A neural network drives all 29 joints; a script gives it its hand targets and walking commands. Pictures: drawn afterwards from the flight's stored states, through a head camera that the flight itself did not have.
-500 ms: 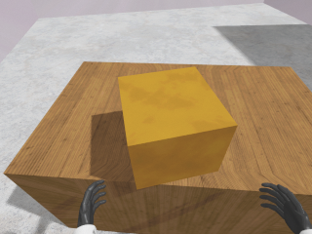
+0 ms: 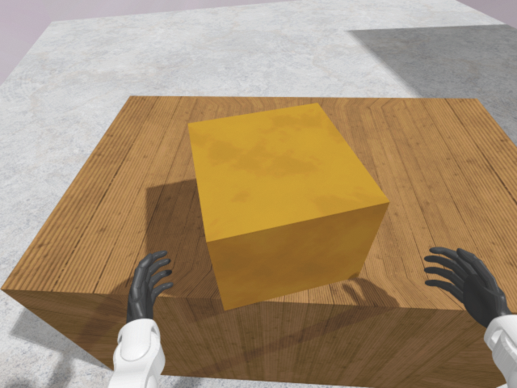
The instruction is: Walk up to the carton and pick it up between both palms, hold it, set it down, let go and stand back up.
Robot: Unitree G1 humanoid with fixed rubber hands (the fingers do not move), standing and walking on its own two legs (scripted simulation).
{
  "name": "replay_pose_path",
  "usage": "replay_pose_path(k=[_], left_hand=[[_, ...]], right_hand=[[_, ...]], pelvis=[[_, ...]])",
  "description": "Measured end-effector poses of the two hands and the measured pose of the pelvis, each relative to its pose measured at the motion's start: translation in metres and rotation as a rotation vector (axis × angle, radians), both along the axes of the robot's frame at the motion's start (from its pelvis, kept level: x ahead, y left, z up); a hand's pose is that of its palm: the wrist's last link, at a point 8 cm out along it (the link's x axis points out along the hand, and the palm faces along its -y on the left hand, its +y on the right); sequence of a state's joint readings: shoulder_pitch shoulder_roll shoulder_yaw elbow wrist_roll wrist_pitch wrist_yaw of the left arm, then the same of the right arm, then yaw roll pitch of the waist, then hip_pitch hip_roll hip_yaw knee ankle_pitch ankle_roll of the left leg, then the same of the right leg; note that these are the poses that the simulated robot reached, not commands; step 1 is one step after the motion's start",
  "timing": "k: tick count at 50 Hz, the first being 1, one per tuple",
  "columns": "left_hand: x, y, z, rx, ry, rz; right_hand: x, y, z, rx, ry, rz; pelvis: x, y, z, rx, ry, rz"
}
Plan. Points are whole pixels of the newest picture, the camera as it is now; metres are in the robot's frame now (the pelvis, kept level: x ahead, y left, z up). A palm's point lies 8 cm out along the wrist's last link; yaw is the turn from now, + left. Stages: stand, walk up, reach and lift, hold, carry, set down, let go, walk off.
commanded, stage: reach and lift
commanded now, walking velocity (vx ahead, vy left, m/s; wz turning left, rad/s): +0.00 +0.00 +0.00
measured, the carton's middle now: (273, 200) +0.48 +0.04 +0.00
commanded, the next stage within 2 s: none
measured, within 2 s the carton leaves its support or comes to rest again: neither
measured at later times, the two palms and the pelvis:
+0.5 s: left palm (134, 262) +0.29 +0.24 +0.06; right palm (473, 238) +0.35 -0.27 +0.08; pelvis +0.00 +0.00 +0.00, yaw +0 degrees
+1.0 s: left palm (124, 219) +0.34 +0.26 +0.11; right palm (451, 177) +0.43 -0.24 +0.13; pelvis -0.01 +0.00 +0.00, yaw +0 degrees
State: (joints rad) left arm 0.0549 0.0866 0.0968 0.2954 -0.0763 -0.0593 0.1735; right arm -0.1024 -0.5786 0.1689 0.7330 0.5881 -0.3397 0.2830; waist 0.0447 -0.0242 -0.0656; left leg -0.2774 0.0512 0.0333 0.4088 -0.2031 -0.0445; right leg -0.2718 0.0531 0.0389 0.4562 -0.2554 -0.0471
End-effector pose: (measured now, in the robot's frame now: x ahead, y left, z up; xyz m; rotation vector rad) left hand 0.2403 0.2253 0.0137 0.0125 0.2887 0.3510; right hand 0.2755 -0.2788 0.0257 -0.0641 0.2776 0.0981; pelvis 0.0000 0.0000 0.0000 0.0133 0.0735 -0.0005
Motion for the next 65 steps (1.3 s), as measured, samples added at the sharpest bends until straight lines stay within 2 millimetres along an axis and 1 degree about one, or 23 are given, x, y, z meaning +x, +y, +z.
replay_pose_path(k=[6, 11, 17, 25, 33, 38, 44, 51, 65], left_hand=[[0.015, 0.001, 0.013, 0.001, 0.006, -0.010], [0.025, 0.004, 0.025, -0.006, 0.002, -0.006], [0.034, 0.009, 0.031, -0.006, 0.020, 0.003], [0.049, 0.014, 0.051, 0.004, -0.011, 0.006], [0.064, 0.017, 0.065, 0.000, -0.007, 0.003], [0.073, 0.022, 0.073, -0.006, -0.007, 0.013], [0.085, 0.028, 0.084, -0.011, -0.007, 0.019], [0.098, 0.033, 0.097, -0.019, 0.002, 0.027], [0.130, 0.041, 0.120, -0.021, 0.023, 0.036]], right_hand=[[0.020, 0.005, 0.016, 0.002, -0.013, 0.010], [0.036, 0.006, 0.027, -0.008, -0.006, 0.013], [0.053, 0.005, 0.037, -0.011, 0.001, 0.015], [0.077, 0.009, 0.053, 0.000, -0.031, 0.028], [0.100, 0.013, 0.066, 0.008, -0.037, 0.032], [0.114, 0.018, 0.075, 0.011, -0.041, 0.038], [0.134, 0.027, 0.092, 0.017, -0.060, 0.048], [0.157, 0.037, 0.107, 0.020, -0.045, 0.041], [0.193, 0.055, 0.132, 0.030, -0.035, 0.035]], pelvis=[[-0.002, 0.005, 0.002, -0.005, 0.007, -0.010], [-0.003, 0.007, 0.004, -0.008, 0.008, -0.014], [-0.003, 0.006, 0.005, -0.010, 0.019, -0.012], [-0.002, 0.003, 0.005, -0.013, 0.039, -0.007], [-0.001, 0.000, 0.005, -0.013, 0.058, -0.001], [-0.002, -0.002, 0.005, -0.013, 0.070, -0.001], [-0.005, -0.003, 0.005, -0.014, 0.086, 0.003], [-0.008, -0.003, 0.004, -0.015, 0.105, 0.010], [-0.010, -0.001, 0.002, -0.020, 0.152, 0.014]])
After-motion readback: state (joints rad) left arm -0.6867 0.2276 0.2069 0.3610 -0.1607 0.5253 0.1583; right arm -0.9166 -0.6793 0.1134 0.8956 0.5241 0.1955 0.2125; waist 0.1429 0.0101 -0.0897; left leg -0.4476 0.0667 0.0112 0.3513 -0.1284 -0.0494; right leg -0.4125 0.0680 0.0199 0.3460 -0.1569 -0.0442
